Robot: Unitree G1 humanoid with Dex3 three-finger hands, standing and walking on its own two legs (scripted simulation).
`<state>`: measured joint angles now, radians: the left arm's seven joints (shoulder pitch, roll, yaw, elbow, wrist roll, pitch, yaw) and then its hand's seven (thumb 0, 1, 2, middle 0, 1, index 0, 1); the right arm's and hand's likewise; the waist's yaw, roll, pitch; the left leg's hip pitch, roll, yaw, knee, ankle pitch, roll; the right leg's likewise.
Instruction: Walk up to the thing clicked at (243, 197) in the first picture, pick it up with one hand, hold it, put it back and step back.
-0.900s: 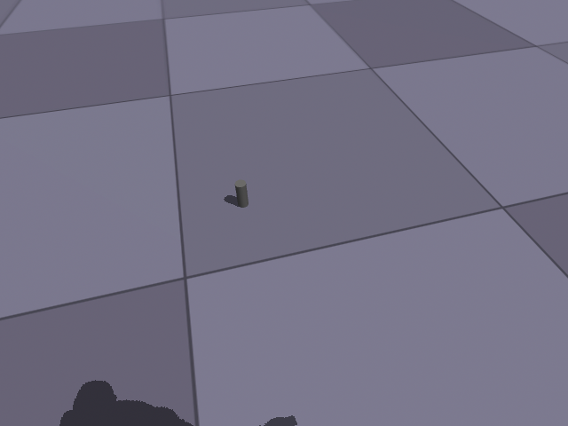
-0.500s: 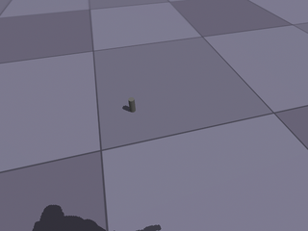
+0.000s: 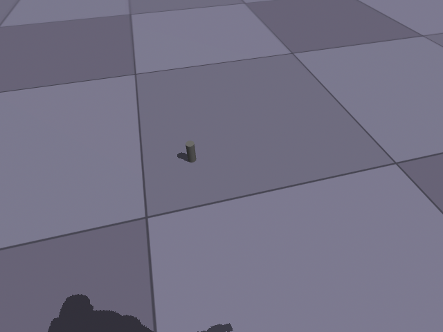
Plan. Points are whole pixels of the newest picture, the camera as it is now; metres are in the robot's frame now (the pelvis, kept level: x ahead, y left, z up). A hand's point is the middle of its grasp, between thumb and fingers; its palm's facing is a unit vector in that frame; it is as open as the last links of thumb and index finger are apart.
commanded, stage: stand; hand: left
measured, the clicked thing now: (191, 151) +1.25 +0.19 -0.71
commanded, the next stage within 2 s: walk up in 0.22 s
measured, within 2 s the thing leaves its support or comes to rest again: neither
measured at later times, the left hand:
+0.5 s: hand out of the picture +0.12 +0.25 -0.15, palm faces -0.03 -0.91 -0.42, open 7.4 cm
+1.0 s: hand (128, 288) +0.26 +0.23 -0.18, palm faces +0.01 -0.94 -0.33, open 7.4 cm
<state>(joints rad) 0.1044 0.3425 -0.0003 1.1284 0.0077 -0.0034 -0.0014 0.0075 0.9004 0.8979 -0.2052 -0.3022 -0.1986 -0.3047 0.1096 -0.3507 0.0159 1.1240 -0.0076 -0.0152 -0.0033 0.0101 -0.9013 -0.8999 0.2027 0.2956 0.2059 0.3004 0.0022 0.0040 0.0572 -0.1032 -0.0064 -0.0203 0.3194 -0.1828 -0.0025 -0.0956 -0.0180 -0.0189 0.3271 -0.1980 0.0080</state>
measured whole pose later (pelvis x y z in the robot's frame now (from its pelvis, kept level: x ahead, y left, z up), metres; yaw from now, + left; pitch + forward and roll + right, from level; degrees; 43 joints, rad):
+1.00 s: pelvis +0.25 -0.03 -0.02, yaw +2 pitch -4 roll +0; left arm 0.34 0.40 0.03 0.89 -0.01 -0.04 -0.03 0.01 0.90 0.90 -0.21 -0.30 -0.20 -0.30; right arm 0.16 -0.36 -0.06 0.80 -0.01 -0.06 0.06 0.01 -0.90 -0.90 0.20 0.30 0.21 0.30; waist 0.02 -0.03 0.12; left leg -0.33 0.00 0.08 0.58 -0.19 0.05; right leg -0.28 0.00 0.04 1.16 -0.44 -0.05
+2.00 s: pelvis +0.63 -0.03 -0.02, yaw +0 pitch -2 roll +1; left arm 0.29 0.42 0.04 0.87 0.01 -0.05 -0.06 0.01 0.90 0.90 -0.20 -0.30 -0.20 -0.30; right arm 0.32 -0.42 -0.04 0.81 -0.01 -0.07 0.05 0.01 -0.90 -0.90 0.20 0.30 0.21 0.30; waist -0.03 -0.02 0.10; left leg -0.19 0.03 0.10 0.53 -0.30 0.02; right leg -0.46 -0.09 -0.03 0.76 -0.31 -0.02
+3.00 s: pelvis +0.83 -0.01 -0.02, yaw -1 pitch -2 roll +0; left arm 0.12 0.36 0.00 1.03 0.00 -0.01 -0.01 0.01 0.90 0.90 -0.21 -0.30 -0.20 -0.30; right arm 0.13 -0.37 0.02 1.04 0.01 -0.03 0.01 0.01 -0.90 -0.90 0.20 0.30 0.21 0.30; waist 0.00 0.01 0.09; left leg -0.27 0.05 0.05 0.57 -0.26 -0.02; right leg -0.26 -0.04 -0.02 0.59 -0.29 0.01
